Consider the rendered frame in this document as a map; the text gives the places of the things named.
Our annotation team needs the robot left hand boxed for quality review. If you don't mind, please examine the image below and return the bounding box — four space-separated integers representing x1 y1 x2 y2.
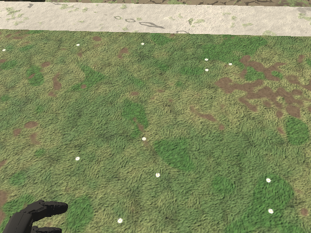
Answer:
2 200 68 233

